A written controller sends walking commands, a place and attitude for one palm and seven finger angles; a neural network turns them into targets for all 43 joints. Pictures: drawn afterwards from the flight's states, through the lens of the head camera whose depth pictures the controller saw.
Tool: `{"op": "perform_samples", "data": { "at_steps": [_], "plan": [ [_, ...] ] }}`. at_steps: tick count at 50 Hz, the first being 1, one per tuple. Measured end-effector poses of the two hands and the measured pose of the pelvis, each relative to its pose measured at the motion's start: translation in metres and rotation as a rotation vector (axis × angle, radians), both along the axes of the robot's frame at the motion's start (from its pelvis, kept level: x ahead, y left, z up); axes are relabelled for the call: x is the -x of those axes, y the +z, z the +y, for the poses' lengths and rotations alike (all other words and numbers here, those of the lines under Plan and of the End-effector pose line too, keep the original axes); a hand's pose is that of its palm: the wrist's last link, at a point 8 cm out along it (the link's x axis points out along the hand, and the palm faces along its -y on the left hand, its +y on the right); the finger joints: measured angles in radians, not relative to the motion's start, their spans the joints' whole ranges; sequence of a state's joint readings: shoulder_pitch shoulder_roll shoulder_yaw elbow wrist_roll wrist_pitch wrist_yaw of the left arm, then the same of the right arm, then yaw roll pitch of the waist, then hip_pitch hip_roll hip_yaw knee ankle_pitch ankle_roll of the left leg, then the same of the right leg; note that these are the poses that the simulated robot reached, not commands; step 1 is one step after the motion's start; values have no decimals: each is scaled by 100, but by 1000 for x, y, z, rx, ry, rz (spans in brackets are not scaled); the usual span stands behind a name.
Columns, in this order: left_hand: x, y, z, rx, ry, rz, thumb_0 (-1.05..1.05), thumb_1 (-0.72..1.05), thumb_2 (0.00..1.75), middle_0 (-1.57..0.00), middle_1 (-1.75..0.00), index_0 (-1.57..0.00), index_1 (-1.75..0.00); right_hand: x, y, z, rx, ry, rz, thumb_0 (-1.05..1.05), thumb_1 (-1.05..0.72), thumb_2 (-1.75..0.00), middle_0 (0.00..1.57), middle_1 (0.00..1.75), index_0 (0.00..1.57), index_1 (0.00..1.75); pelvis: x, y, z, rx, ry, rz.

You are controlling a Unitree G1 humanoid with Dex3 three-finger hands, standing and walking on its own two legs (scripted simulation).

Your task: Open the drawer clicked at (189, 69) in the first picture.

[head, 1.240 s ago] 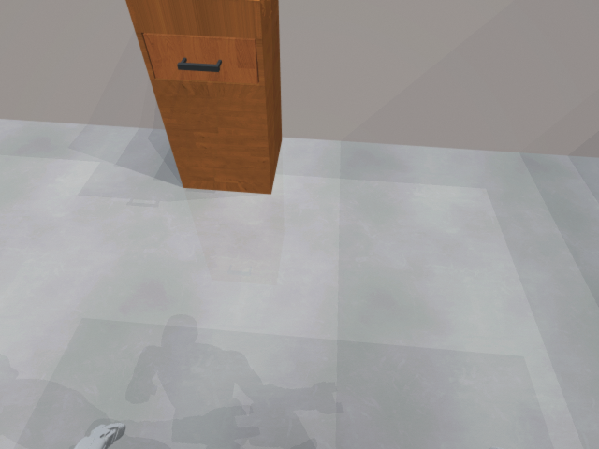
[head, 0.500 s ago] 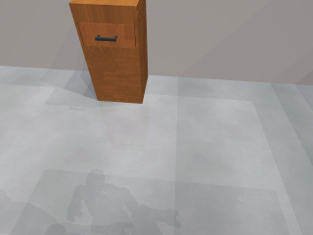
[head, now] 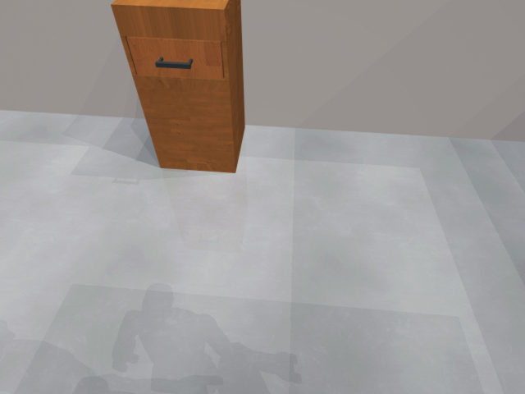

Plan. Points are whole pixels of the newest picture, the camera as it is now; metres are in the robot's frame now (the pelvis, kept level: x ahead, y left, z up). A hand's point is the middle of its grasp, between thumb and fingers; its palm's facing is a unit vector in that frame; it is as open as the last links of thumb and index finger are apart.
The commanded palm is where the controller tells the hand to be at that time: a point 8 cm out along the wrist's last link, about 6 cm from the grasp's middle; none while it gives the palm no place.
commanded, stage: look at it before walking up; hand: left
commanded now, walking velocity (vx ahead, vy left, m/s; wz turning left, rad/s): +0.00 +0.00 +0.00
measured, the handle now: (174, 62) +1.34 +0.43 -0.13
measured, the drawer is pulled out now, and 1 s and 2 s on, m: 0.00 0.00 0.00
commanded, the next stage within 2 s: walk to a spot facing it in 0.30 s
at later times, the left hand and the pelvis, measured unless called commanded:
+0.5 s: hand out of the picture +0.08 +0.24 -0.16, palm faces -0.02 -0.94 -0.33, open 7.4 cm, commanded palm none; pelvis +0.01 +0.00 +0.00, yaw +0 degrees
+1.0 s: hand out of the picture +0.10 +0.31 -0.18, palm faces +0.25 -0.95 -0.17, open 7.4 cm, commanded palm none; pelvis +0.11 +0.11 +0.00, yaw +15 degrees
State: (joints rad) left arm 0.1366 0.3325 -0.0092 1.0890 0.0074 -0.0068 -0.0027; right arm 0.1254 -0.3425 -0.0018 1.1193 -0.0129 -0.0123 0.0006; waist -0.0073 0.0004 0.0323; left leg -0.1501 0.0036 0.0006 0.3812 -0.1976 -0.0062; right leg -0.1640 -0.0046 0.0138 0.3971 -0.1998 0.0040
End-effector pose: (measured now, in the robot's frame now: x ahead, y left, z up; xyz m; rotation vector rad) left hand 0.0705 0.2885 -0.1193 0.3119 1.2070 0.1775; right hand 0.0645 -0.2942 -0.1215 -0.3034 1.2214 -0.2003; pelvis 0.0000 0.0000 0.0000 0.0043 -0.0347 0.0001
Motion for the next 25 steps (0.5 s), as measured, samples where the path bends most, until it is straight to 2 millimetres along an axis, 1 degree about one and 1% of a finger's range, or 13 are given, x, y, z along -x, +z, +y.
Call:
{"op": "perform_samples", "data": {
  "at_steps": [21,25],
  "plan": [
    [-4,1,3,-5,-1,5,0,90,90,-20,-30,-20,-30,-13,3,0,3,6,-17,1,-91,-89,20,30,20,30,-5,1,1,1,-4,1],
    [-2,-3,0,1,15,7,0,90,90,-20,-30,-20,-30,-12,-1,5,-4,10,-3,1,-91,-89,20,30,20,30,-8,-1,2,3,7,5]
  ]
}}
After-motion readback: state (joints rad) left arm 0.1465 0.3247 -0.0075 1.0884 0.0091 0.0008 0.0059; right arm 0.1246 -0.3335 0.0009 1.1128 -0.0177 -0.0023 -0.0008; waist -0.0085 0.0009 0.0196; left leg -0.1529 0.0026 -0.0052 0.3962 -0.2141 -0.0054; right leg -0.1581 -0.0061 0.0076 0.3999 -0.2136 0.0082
